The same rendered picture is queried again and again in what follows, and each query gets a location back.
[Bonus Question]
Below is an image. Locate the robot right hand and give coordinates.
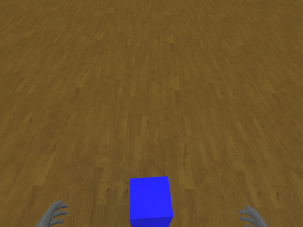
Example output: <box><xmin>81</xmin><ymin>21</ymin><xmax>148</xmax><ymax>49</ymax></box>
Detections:
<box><xmin>238</xmin><ymin>205</ymin><xmax>268</xmax><ymax>227</ymax></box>

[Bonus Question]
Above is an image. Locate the carton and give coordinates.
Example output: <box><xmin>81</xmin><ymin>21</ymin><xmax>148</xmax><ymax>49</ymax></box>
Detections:
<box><xmin>130</xmin><ymin>176</ymin><xmax>173</xmax><ymax>227</ymax></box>

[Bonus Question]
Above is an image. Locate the robot left hand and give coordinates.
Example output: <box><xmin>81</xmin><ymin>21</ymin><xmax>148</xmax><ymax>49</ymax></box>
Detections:
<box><xmin>36</xmin><ymin>200</ymin><xmax>68</xmax><ymax>227</ymax></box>

